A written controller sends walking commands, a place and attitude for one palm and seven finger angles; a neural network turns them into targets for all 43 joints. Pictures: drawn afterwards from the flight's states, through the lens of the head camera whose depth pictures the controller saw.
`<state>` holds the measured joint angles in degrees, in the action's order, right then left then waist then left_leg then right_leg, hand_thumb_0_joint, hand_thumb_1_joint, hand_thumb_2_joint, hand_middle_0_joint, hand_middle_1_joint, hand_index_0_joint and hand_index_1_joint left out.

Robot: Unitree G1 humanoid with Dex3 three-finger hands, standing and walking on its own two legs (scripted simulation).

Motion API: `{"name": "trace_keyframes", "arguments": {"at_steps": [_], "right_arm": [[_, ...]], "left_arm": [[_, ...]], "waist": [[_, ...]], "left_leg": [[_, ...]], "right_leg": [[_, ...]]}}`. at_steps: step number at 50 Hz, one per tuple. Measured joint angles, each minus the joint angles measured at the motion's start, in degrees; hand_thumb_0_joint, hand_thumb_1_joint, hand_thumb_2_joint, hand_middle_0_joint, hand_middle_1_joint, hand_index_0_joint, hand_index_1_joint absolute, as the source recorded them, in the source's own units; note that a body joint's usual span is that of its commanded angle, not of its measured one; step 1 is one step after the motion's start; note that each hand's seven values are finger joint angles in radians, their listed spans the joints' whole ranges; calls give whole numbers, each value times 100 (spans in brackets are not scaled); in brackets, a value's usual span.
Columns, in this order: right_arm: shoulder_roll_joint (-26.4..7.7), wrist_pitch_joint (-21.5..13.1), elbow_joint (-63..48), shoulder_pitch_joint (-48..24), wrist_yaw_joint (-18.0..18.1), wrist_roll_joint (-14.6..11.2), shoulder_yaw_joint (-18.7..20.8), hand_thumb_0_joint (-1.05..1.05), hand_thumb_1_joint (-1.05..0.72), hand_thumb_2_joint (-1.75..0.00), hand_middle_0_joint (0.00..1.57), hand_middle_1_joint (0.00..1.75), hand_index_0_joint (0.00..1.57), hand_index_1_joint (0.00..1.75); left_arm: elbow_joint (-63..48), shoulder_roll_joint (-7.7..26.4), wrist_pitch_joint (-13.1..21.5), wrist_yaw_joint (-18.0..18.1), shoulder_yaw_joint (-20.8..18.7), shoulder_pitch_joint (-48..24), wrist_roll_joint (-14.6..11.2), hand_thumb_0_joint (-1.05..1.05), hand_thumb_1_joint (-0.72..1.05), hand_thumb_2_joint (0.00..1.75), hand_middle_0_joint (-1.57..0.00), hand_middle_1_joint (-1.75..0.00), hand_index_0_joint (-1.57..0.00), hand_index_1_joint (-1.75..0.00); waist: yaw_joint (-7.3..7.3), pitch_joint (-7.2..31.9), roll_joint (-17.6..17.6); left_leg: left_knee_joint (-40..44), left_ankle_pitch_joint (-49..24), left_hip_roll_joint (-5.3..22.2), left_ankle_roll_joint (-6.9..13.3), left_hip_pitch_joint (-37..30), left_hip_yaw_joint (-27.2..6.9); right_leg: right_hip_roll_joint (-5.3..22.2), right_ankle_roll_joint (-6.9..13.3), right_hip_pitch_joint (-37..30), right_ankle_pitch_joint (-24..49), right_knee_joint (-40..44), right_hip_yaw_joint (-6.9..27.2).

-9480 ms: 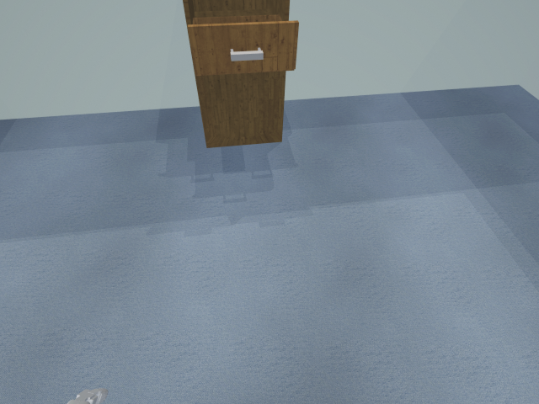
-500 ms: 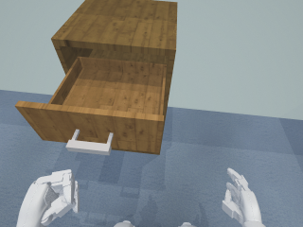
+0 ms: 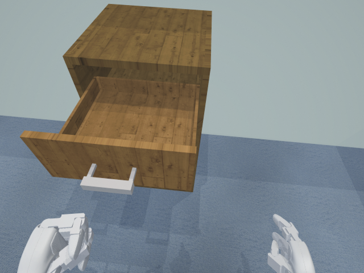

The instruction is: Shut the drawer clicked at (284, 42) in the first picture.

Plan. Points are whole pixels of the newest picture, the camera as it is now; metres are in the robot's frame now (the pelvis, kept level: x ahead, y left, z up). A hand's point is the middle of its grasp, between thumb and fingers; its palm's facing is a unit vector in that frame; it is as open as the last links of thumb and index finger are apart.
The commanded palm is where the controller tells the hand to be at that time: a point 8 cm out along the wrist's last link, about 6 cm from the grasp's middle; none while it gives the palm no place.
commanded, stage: raise the hand and make a fist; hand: left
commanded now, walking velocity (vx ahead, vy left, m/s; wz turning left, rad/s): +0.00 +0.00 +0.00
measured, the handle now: (110, 177) +0.34 +0.20 -0.01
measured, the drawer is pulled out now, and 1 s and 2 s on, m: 0.30 0.30 0.30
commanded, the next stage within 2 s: bring the fist close to the handle in 0.16 s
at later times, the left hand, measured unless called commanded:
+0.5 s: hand (94, 248) +0.16 +0.17 +0.06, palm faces +0.00 -1.00 -0.07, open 3.3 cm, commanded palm +0.14 +0.23 +0.06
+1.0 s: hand (109, 233) +0.20 +0.17 +0.01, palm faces -0.04 -1.00 -0.05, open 3.3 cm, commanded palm +0.18 +0.22 +0.01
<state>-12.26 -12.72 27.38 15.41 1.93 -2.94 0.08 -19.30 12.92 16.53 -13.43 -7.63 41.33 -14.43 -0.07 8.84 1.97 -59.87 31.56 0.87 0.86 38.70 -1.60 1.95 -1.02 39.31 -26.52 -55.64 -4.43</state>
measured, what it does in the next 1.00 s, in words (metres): stands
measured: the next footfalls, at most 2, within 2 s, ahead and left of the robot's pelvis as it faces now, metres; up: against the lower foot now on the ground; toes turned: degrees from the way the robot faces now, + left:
none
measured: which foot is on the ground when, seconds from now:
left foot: down 0.00-1.00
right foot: down 0.00-1.00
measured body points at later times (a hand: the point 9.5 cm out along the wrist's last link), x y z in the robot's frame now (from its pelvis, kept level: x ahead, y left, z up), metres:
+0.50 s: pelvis -0.01 -0.02 -0.01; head +0.03 -0.02 +0.44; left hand +0.16 +0.22 +0.07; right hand +0.19 -0.25 -0.06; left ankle -0.02 +0.10 -0.68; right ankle +0.01 -0.14 -0.68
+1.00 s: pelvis -0.02 -0.01 -0.03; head +0.05 -0.01 +0.41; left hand +0.20 +0.22 +0.02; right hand +0.16 -0.26 -0.11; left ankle -0.02 +0.10 -0.68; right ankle +0.01 -0.14 -0.68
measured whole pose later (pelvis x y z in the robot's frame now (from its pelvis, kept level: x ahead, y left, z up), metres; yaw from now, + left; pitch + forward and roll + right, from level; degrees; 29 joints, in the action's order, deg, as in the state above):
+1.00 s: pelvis -0.02 -0.01 -0.03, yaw +0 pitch +17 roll -2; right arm -13.3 -11.6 29.9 12.9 2.5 -1.4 0.3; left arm -1.2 12.8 23.7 -15.0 -8.9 23.8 -14.4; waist 1.4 9.5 1.4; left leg -69.3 33.4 1.0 -0.2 52.8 -2.0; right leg 2.0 0.2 54.1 -29.0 -66.2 -4.4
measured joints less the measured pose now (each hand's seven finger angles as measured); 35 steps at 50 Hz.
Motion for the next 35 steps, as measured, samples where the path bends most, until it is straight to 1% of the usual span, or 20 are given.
{"name": "trace_keyframes", "arguments": {"at_steps": [6, 17, 25, 29, 35], "right_arm": [[-31, -46, 16, -31, 19, -9, 50, 1, -90, -90, 20, 30, 20, 30], [22, -69, 68, -129, 74, -17, -6, 1, -90, -90, 20, 30, 20, 30], [-52, -108, 152, -194, 92, 40, -20, 1, -90, -90, 21, 30, 20, 30], [-70, -87, 213, -203, 105, 59, -2, 1, -90, -90, 21, 30, 20, 30], [-72, -4, 269, -180, 110, 80, 30, 1, -90, -90, 21, 30, 20, 30]], "left_arm": [[50, 2, 141, -2, -10, -6, -17, 2, 90, 90, -140, -160, -139, -160], [334, 19, 199, -128, -152, -149, -116, 2, 90, 90, -140, -160, -140, -160], [886, -1, 374, -281, -192, -652, -121, 2, 90, 90, -140, -160, -140, -160], [1105, 6, 448, -304, -217, -928, -116, 2, 90, 90, -140, -160, -140, -160], [1379, 33, 452, -284, -257, -1236, -91, 2, 90, 90, -140, -160, -140, -160]], "waist": [[8, -9, 1], [-12, -8, 46], [3, -43, 24], [42, -50, -7], [119, -26, -34]], "left_leg": [[-8, -7, 18, -38, 18, -12], [34, -55, 52, -115, -1, -68], [-154, -45, 51, -154, 304, -118], [-275, -14, 58, -163, 470, -118], [-418, 30, 65, -162, 689, -99]], "right_leg": [[-17, 40, 36, -14, -45, -10], [-50, 118, 25, -9, -49, -64], [-44, 161, 324, -44, -253, -107], [-48, 173, 499, -74, -380, -103], [-53, 174, 732, -107, -527, -79]]}}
